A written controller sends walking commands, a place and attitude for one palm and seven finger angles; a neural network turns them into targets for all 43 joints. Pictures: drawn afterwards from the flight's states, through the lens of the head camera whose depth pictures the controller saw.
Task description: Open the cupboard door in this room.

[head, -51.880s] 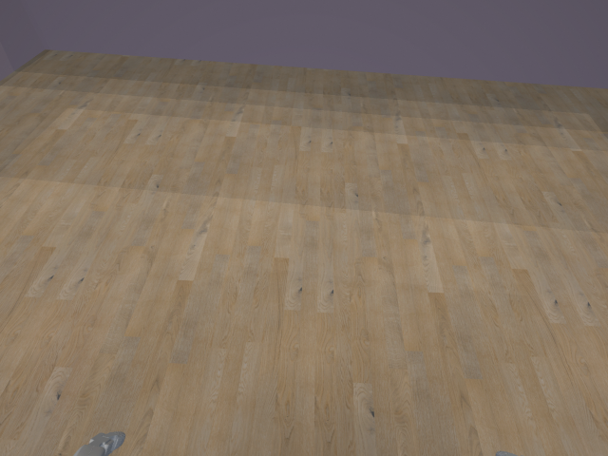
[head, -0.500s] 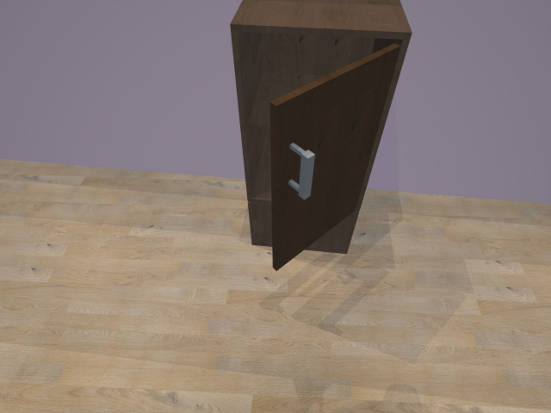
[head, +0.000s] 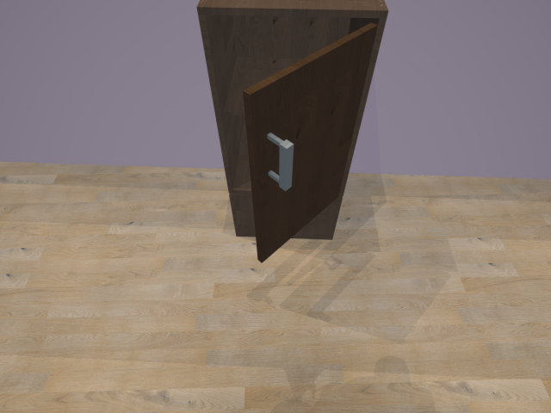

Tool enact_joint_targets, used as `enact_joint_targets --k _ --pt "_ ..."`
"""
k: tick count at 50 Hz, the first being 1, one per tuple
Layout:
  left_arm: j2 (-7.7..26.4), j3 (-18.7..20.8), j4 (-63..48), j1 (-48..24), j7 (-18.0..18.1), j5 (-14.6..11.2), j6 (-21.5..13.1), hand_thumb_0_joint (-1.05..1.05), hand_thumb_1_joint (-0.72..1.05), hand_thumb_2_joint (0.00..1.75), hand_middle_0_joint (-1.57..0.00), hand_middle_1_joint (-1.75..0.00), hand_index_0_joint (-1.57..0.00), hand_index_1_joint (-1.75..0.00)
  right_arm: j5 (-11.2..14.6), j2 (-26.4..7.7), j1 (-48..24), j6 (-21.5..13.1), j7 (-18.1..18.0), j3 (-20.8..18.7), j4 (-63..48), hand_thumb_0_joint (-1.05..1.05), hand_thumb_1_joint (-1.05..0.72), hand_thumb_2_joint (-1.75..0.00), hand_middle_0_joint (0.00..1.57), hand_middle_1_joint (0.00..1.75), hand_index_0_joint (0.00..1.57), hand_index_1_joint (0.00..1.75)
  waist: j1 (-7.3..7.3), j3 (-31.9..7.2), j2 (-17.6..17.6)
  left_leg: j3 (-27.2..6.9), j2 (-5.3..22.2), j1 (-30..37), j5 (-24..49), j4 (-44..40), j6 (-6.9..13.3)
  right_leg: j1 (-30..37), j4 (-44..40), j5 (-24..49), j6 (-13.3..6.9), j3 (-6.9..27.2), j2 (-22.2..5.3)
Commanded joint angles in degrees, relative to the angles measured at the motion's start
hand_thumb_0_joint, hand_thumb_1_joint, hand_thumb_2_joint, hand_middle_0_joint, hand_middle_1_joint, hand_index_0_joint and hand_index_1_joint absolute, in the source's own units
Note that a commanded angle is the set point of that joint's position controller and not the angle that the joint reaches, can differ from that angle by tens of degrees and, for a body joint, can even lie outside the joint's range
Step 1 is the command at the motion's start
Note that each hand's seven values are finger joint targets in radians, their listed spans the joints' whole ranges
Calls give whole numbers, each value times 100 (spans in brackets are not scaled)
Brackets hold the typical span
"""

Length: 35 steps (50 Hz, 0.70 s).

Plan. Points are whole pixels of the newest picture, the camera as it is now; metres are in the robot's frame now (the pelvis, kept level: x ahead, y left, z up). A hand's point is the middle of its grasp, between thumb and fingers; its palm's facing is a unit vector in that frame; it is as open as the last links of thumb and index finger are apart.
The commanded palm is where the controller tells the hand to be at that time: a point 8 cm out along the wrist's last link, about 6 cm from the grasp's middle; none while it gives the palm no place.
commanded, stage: walk to a spot facing it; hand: left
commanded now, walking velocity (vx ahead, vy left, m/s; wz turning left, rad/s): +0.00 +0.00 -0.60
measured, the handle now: (279, 162) +0.59 +0.04 -0.02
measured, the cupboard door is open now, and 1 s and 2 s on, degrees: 47 47 47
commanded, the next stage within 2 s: none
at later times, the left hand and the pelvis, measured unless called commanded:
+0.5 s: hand out of the picture +0.09 +0.13 -0.15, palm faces -0.17 -0.94 -0.29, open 7.4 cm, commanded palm none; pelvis +0.02 -0.06 +0.01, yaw -16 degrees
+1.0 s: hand (199, 350) +0.24 +0.16 -0.18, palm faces -0.47 -0.85 -0.25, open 7.4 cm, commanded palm none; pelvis +0.09 -0.01 +0.00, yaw -34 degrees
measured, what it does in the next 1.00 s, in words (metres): steps on the spot, turning right: left foot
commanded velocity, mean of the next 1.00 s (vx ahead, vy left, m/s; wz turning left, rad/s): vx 0.00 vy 0.00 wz -0.60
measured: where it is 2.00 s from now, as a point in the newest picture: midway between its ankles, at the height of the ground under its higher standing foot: outside the picture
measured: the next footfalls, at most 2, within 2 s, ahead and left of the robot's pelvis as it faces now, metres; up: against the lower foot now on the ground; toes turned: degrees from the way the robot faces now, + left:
left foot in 0.88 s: +0.17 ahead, +0.07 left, +0.00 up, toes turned -33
right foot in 1.32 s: +0.03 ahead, -0.14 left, +0.00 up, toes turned -52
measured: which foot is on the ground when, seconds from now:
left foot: down 0.00-0.20, up 0.22-0.86, down 0.88-1.00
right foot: down 0.00-0.86, up 0.88-1.00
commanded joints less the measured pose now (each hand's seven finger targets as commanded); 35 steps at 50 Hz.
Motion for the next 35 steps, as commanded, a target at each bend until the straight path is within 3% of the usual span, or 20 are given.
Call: enact_joint_targets --k 1,2,4,6,7,8,9,10,11,12,13,14,16,17,22,26,29,35 --pt "633 228 -607 -68 -3 -4 -34 0 90 90 -20 -30 -20 -30 -45 -1082 460 -21 -91 -271 -392 0 -90 -90 20 30 20 30 -121 -224 837 -1218 1595 381 1008 -847 726 -877 1084 24 19 91 -166" --pt "613 246 -687 -109 -27 5 6 0 90 90 -20 -30 -20 -30 -71 -1129 396 -35 -86 -300 -450 0 -90 -90 20 30 20 30 -112 -158 1089 -1313 1900 331 1247 -1006 942 -1061 1715 -875 88 -112 -166" --pt "580 279 -842 -219 -59 10 39 0 90 90 -20 -30 -20 -30 -112 -1142 295 -44 -75 -292 -583 0 -90 -90 20 30 20 30 -106 -68 1136 -1203 2095 215 1819 -954 1115 -1144 2170 -1445 122 -116 -345" --pt "524 289 -826 92 -94 4 9 0 90 90 -20 -30 -20 -30 -122 -1164 -46 -42 -56 -297 -751 0 -90 -90 20 30 20 30 135 -218 777 -706 1930 18 2060 -450 888 -595 1572 -1070 103 -206 -429" --pt "556 306 -782 300 -108 10 -9 0 90 90 -20 -30 -20 -30 -112 -1210 -161 -25 -45 -321 -810 0 -90 -90 20 30 20 30 237 -274 584 -427 1721 -129 1895 -81 669 -198 989 -507 115 -334 -379" --pt "677 337 -716 596 -106 24 -40 0 90 90 -20 -30 -20 -30 -66 -1207 -270 1 -35 -330 -887 0 -90 -90 20 30 20 30 401 -376 100 -129 1338 -371 1364 594 366 284 74 482 88 -175 -385" --pt "1253 442 -696 809 -34 95 -120 0 90 90 -20 -30 -20 -30 22 -898 -244 32 -10 -314 -1029 0 -90 -90 20 30 20 30 437 -470 -1663 419 450 -1240 -426 1921 -69 791 -1010 1723 -224 1638 -1417" --pt "1590 484 -712 871 40 39 -122 0 90 90 -20 -30 -20 -30 41 -782 -452 71 31 -295 -1209 0 -90 -90 20 30 20 30 521 -311 -2145 69 -86 -1874 -2150 3172 -180 720 -1320 2834 -745 2837 -2224" --pt "1572 483 -776 768 86 -6 -112 0 90 90 -20 -30 -20 -30 38 -865 -347 125 56 -313 -1221 0 -90 -90 20 30 20 30 390 -346 -1600 -446 89 -1917 -1923 3723 -135 626 -1276 2323 -1027 2623 -2234" --pt "1349 464 -884 454 119 4 -91 0 90 90 -20 -30 -20 -30 34 -853 -531 152 62 -326 -1153 0 -90 -90 20 30 20 30 294 -143 -1178 -631 185 -2051 -1597 3942 -123 293 -1338 1372 -1067 2582 -1926" --pt "1286 450 -986 176 127 9 -91 0 90 90 -20 -30 -20 -30 26 -833 -591 143 78 -324 -1141 0 -90 -90 20 30 20 30 179 -49 -985 -720 224 -2176 -1242 4010 -157 271 -1244 1249 -1018 2518 -1725" --pt "1216 424 -1044 140 127 -4 -129 0 90 90 -20 -30 -20 -30 17 -829 -641 128 99 -309 -1163 0 -90 -90 20 30 20 30 161 -111 -706 -741 214 -2187 -986 3986 -197 373 -1140 1669 -951 2310 -1605" --pt "1144 423 -1018 294 156 -15 -189 0 90 90 -20 -30 -20 -30 28 -734 -564 117 99 -294 -1143 0 -90 -90 20 30 20 30 139 -629 -394 -749 166 -2145 -711 3778 -254 978 -891 2580 -764 2063 -1401" --pt "1184 418 -1022 364 157 -28 -199 0 90 90 -20 -30 -20 -30 42 -708 -528 126 92 -280 -1141 0 -90 -90 20 30 20 30 134 -805 -371 -727 136 -2180 -615 3697 -283 1255 -834 2863 -666 1899 -1318" --pt "1153 426 -979 726 166 -34 -188 0 90 90 -20 -30 -20 -30 63 -790 -872 147 18 -272 -1303 0 -90 -90 20 30 20 30 262 -818 -625 -823 25 -2461 -522 3450 -357 1728 -732 3914 -369 2014 -1142" --pt "1133 429 -1028 859 172 -11 -176 0 90 90 -20 -30 -20 -30 76 -838 -1085 148 -1 -279 -1445 0 -90 -90 20 30 20 30 300 -728 -714 -927 -16 -2507 -553 3386 -369 1631 -723 3972 -374 2318 -1131" --pt "1170 443 -1095 870 170 -5 -178 0 90 90 -20 -30 -20 -30 80 -817 -1221 138 4 -275 -1545 0 -90 -90 20 30 20 30 288 -660 -550 -989 -50 -2546 -549 3338 -354 1497 -761 3742 -533 2569 -1156" --pt "1286 457 -1232 769 162 37 -181 0 90 90 -20 -30 -20 -30 112 -747 -1368 62 40 -267 -1792 0 -90 -90 20 30 20 30 277 -603 -560 -995 -171 -2187 -709 2690 -296 1134 -704 3477 -895 2984 -1150"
